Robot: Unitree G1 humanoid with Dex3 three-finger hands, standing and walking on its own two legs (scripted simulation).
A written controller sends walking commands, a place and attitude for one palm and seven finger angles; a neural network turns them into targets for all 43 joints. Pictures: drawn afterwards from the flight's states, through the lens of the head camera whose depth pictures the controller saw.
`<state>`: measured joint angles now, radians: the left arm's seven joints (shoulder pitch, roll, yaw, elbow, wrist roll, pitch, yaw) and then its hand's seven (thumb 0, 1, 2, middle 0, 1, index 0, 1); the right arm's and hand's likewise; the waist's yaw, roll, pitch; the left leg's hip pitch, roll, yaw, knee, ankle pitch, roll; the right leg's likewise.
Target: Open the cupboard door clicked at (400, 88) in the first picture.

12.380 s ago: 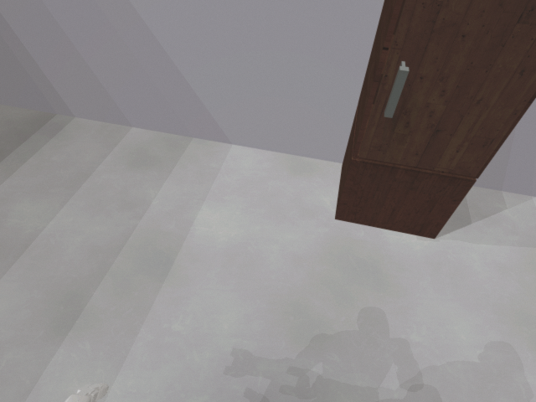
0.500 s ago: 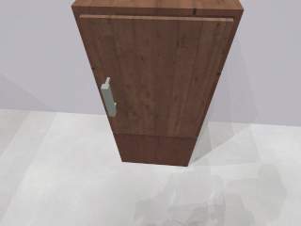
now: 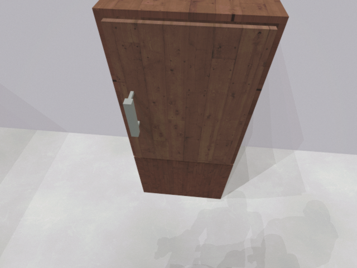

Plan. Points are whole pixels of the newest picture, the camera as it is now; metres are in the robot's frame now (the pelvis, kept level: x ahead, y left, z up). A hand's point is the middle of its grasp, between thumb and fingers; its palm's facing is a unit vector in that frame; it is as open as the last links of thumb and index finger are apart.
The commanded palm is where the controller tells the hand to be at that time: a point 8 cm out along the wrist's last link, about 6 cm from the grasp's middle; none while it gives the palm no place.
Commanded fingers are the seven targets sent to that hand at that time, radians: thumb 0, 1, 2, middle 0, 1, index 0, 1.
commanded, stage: look again from close up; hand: left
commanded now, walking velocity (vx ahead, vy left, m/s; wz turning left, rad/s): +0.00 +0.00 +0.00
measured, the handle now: (133, 114) +0.57 +0.19 -0.04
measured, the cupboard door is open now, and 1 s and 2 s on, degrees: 0 0 0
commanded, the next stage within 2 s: raise the hand with hooked fingers in 0.06 s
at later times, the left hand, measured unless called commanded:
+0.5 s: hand (91, 253) +0.16 +0.20 -0.04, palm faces -0.04 -1.00 -0.05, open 8.2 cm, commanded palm +0.12 +0.27 -0.06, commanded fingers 0.00 0.48 0.72 -0.23 -0.57 -0.23 -0.57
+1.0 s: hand (71, 244) +0.17 +0.26 -0.05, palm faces -0.03 -1.00 -0.05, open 11.1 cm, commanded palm +0.15 +0.31 -0.04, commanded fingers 0.00 -0.10 0.47 -0.27 -0.94 -0.27 -0.94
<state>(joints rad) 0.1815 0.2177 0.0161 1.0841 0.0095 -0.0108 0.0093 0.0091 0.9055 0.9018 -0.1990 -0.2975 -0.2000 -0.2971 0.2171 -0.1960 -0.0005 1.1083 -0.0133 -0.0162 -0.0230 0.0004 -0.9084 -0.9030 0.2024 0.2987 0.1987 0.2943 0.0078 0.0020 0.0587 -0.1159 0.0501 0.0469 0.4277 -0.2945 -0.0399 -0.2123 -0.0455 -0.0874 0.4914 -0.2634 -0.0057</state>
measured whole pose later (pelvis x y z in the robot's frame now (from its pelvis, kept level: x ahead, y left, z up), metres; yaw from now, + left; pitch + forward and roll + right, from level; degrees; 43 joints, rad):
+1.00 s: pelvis -0.07 +0.03 -0.10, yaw +1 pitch +15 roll -2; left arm 0.26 0.30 0.30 0.11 -0.32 -0.33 -0.40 0.01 0.12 0.57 -0.25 -0.80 -0.26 -0.80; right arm 0.28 -0.22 0.02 0.56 0.03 -0.24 -0.05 0.01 -0.90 -0.90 0.21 0.30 0.20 0.30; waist -0.02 0.02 -0.11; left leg -0.93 0.05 0.00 1.21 -0.54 0.01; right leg -0.95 -0.08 -0.07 1.13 -0.43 0.02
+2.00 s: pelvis -0.04 +0.03 -0.08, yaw +0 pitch +15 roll -2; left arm 0.00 0.42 0.46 0.39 -0.38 -0.32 -0.58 -0.01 -0.50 0.30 -0.30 -1.20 -0.30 -1.20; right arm 0.29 -0.29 0.02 0.52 0.04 -0.19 -0.06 0.01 -0.90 -0.90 0.21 0.30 0.20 0.30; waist -0.03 0.01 -0.10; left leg -0.85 0.06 0.00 1.11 -0.54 0.00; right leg -0.87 -0.05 -0.08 1.03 -0.42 0.02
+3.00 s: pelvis -0.05 +0.03 -0.09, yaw +0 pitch +19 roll -2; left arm -0.49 0.49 0.45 0.83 -0.25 -0.35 -0.52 -0.01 -0.50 0.30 -0.30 -1.20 -0.30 -1.20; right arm 0.32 -0.29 0.03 0.59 0.03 -0.11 -0.06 0.01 -0.90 -0.90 0.21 0.30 0.20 0.30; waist -0.08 0.01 -0.10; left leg -0.94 0.06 0.01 1.14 -0.53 0.00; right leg -0.97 -0.05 -0.06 1.06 -0.41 0.02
